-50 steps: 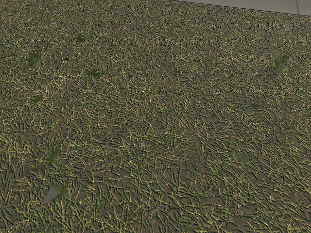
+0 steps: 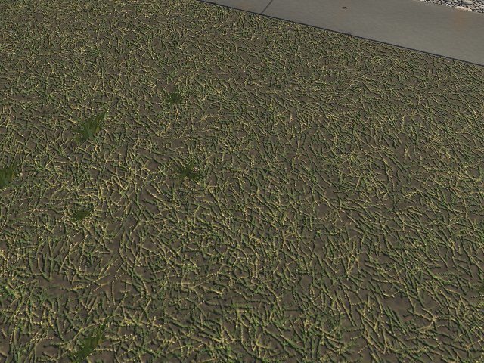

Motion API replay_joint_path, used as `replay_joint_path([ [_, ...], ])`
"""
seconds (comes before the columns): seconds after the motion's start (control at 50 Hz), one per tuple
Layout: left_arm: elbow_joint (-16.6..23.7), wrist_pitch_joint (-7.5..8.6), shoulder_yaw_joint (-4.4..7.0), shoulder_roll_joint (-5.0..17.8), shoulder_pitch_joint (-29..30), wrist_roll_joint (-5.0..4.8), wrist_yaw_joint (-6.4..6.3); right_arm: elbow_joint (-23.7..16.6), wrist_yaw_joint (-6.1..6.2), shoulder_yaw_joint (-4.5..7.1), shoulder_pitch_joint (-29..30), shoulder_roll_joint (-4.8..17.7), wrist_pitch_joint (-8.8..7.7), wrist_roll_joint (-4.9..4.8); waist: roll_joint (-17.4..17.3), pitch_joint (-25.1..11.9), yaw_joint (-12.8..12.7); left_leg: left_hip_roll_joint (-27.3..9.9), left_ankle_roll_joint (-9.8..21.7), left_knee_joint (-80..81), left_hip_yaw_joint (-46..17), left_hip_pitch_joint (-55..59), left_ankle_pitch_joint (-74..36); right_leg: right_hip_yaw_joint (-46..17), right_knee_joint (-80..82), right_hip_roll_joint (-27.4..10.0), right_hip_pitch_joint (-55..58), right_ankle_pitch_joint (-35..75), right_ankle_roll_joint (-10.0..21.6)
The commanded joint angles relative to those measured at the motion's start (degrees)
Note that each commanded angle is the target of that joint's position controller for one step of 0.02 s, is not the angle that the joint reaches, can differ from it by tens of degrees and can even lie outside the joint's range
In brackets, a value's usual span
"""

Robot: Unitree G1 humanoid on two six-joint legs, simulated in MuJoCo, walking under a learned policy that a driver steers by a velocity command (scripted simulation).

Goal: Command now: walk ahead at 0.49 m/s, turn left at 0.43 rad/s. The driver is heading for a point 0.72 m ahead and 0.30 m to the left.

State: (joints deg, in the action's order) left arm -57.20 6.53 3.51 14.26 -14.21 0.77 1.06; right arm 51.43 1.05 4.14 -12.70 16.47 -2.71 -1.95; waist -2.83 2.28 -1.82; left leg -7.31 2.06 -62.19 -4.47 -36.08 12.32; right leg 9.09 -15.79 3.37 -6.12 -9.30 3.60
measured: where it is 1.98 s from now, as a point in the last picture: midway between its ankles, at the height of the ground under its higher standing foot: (178, 281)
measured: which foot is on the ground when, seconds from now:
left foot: up 0.00-0.26, down 0.28-0.80, up 0.82-1.00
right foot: down 0.00-0.30, up 0.32-0.76, down 0.78-1.00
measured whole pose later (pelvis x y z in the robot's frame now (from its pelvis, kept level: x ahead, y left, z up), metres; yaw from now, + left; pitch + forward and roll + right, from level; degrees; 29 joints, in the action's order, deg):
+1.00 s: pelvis +0.57 +0.12 +0.00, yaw +35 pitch +1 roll -2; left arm -47.9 6.0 3.6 15.1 -13.8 0.4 0.5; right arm 39.0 0.5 4.4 -14.7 18.0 -0.9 -1.4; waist -3.1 1.6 -1.8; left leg -3.9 0.6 -64.6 -3.5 -34.7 18.0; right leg 5.3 -20.6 1.6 -11.2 -10.6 1.7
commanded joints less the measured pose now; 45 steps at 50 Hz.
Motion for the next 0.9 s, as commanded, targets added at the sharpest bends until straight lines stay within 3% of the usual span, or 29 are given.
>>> replay_joint_path([
  [0.02,3.78,1.0,1.21,7.52,4.74,0.29,-1.07,-3.25,-0.43,0.44,-1.38,1.89,0.05,0.48,5.06,1.77,2.41,-2.18,-1.1,6.11,-2.14,-2.32,-9.09,-7.17,11.36,-16.65,-3.98,8.31,7.55],
  [0.1,3.67,0.23,1.45,9.52,1.49,-0.31,-1.97,-6.6,-2.2,-0.64,7.4,0.35,-0.67,0.85,3.33,2.94,-0.84,-0.81,-0.9,19.38,3.52,-1.45,-16.84,-1.17,10.86,-16.18,-0.04,12.12,6.27],
  [0.18,2.62,-1.87,1.96,10.89,-3.25,-1.32,-2.12,-10.85,-3.91,-1.04,13.12,0.56,-0.59,0.65,3.5,3.86,-2.39,0.76,1.05,25.06,6.28,-5.22,-11.71,0.91,5.75,-19.38,10.95,19.4,5.28],
  [0.24,3.96,-3.4,2.7,13.12,-1.24,-1.63,-2.51,-12.07,-4.72,0.44,9.04,3.78,-0.12,0.51,6.83,-0.83,1.8,5.89,4.21,25.59,10.65,3.73,-3.14,3.29,-5.58,-20.03,14.27,44.37,3.22],
  [0.26,4.5,-3.98,2.85,13.57,-0.37,-1.63,-2.71,-10.96,-4.67,1.71,2.77,5.91,0.07,0.32,7.37,-4.39,5.48,8.46,5.76,26.24,11.8,11.68,-1.67,4.05,-14.69,-19.28,13.02,50.14,2.34],
  [0.28,5.13,-4.22,2.53,13.01,0.42,-1.69,-2.89,-8.62,-3.95,3.72,-6.92,9.28,0.22,0.14,5.88,-9.25,10.58,10.58,8.04,29.99,10.74,26.07,-4.67,5.11,-27.97,-16.95,6.57,46.17,0.26],
  [0.3,6.62,-3.55,1.15,8.99,-1.82,0.11,-2.67,-7.3,-2.46,5.41,-13.16,14.97,0.92,-0.01,-4.98,-14.36,10.64,0.0,11.67,30.6,-6.24,42.49,-5.74,5.3,-46.87,-12.98,-9.24,16.41,-2.36],
  [0.32,9.6,-1.3,-0.72,2.97,-4.92,-0.21,-1.56,-9.49,-2.71,5.31,-9.64,17.55,0.22,0.42,-14.15,-21.72,4.66,-12.03,23.84,41.7,-41.35,58.37,6.41,-5.55,-64.98,0.14,-31.78,-24.04,-5.03],
  [0.34,10.61,1.13,0.49,9.22,2.52,-2.41,-0.61,-10.05,-3.16,3.75,-10.63,12.27,-0.4,1.03,-5.17,-21.38,8.93,-11.98,21.04,46.76,-41.39,58.43,8.0,-14.93,-66.99,-2.81,-38.31,-22.18,-3.18],
  [0.36,12.07,2.25,0.69,9.85,6.12,-3.82,-0.27,-10.04,-3.06,3.13,-8.48,9.84,-1.09,1.36,-2.92,-13.73,8.24,-10.18,18.56,46.54,-32.42,52.21,4.19,-14.29,-64.27,-5.26,-40.97,-17.28,-1.56],
  [0.38,11.49,2.54,0.55,8.96,5.97,-2.98,-0.71,-10.66,-3.1,2.69,-4.47,8.32,-1.61,1.24,3.41,-8.52,5.07,-7.48,16.64,46.5,-25.06,42.79,-3.35,-14.2,-58.65,-8.03,-38.08,-12.89,-1.49],
  [0.4,10.76,2.07,1.13,9.63,5.2,-1.66,-1.12,-11.5,-2.89,2.13,-1.14,6.48,-1.83,1.4,3.53,-6.68,3.01,-5.37,15.32,46.81,-19.79,36.15,-9.62,-14.28,-53.42,-9.87,-33.78,-10.52,-1.99],
  [0.42,10.59,1.21,1.37,9.75,4.08,-1.22,-1.04,-12.35,-2.65,1.75,0.34,5.8,-1.87,1.96,2.34,-5.86,1.5,-3.94,14.92,47.95,-17.49,31.8,-13.03,-14.54,-51.35,-10.74,-30.1,-9.08,-2.55],
  [0.46,11.11,-0.17,1.36,8.45,3.74,-0.33,-1.1,-12.45,-2.1,1.91,-0.14,6.73,-2.02,1.52,2.21,-5.02,0.6,-2.68,15.28,49.39,-14.56,27.62,-18.18,-13.45,-46.45,-10.5,-28.27,-7.18,-4.62],
  [0.5,12.63,-0.84,1.03,7.27,7.16,0.23,-1.39,-12.15,-1.22,2.39,-2.07,8.42,-2.03,1.22,1.94,-3.54,1.21,-1.36,15.01,50.12,-11.76,25.49,-20.44,-12.51,-39.54,-9.55,-29.59,-2.13,-6.61],
  [0.58,15.37,-0.47,0.16,5.41,15.36,-0.2,-1.04,-11.65,-0.2,2.65,-4.87,9.05,-1.26,0.91,-0.88,-2.02,4.33,2.46,11.21,49.23,-8.51,22.85,-13.43,-11.76,-21.37,-6.08,-26.4,12.25,-7.54],
  [0.66,17.8,0.29,0.25,6.71,19.75,-1.1,-0.22,-10.26,-0.16,2.71,-8.03,8.86,-0.82,0.61,-2.53,-1.49,6.08,0.82,9.66,46.35,-12.61,25.3,-8.61,-12.76,-13.9,-4.25,-23.64,15.18,-6.4],
  [0.72,18.01,1.24,1.0,8.96,18.3,-1.24,0.43,-10.26,0.4,2.73,-8.07,8.56,-0.19,0.72,-4.04,-1.9,4.69,-1.35,8.93,41.21,-17.56,30.16,-9.22,-13.91,-11.25,-4.02,-21.79,8.97,-4.61],
  [0.76,16.12,1.92,2.09,10.68,10.84,-1.06,0.21,-11.02,0.46,2.34,-6.6,7.53,0.24,0.9,-5.24,-4.79,0.64,0.69,7.25,34.76,-17.99,29.96,-14.78,-12.12,-8.37,-3.28,-11.8,6.65,-2.21],
  [0.78,15.05,2.23,2.94,12.9,3.29,-0.12,-0.13,-12.02,0.17,1.26,-5.93,4.89,0.12,1.32,-3.0,-11.55,-2.99,3.91,5.3,23.31,-15.1,25.45,-13.67,-16.28,-10.01,-8.63,1.54,6.1,0.82],
  [0.8,14.31,1.88,4.13,17.51,-5.04,0.81,-0.63,-13.35,0.13,0.2,-11.36,1.38,-0.21,1.12,8.79,-20.9,-2.82,11.24,0.99,4.0,-7.93,8.95,2.38,-35.23,-9.54,-21.64,22.87,-0.32,7.88],
  [0.82,12.69,1.1,4.04,16.5,-6.8,-0.49,-0.09,-14.17,0.14,-0.18,-15.3,2.72,-0.6,-0.17,22.25,-23.36,-1.24,11.78,-0.39,-8.46,-5.7,-5.04,22.79,-55.68,-2.89,-28.59,28.98,-14.6,12.73],
  [0.84,14.12,0.71,2.64,11.02,-3.51,-1.28,-0.15,-13.17,0.16,1.1,-11.95,8.35,-0.4,-0.67,13.85,-14.9,-2.39,7.95,-0.77,-13.4,-6.82,-9.62,18.68,-50.37,-0.84,-26.73,22.37,-22.73,10.35],
  [0.86,14.79,0.06,1.97,8.8,-0.67,-1.07,-0.43,-14.01,0.15,1.49,-6.81,9.62,-0.04,-0.06,9.26,-8.83,-2.68,5.75,-0.89,-13.61,-4.34,-9.56,13.91,-40.9,-0.39,-24.28,14.63,-19.18,7.78],
  [0.88,14.7,-0.31,1.5,7.79,1.95,-0.62,-0.49,-14.76,0.06,1.53,-4.21,8.83,0.13,0.59,7.04,-4.42,-1.5,3.91,-0.99,-11.11,-3.42,-7.76,10.4,-34.12,1.21,-21.67,7.01,-12.33,6.9],
  [0.9,14.42,-0.33,1.08,6.64,3.32,-0.26,-0.62,-15.12,-0.14,1.72,-3.41,7.98,0.37,0.88,7.72,-2.46,-0.23,2.11,-0.84,-8.42,-3.49,-5.78,8.06,-29.23,2.59,-19.67,2.5,-7.51,6.25],
])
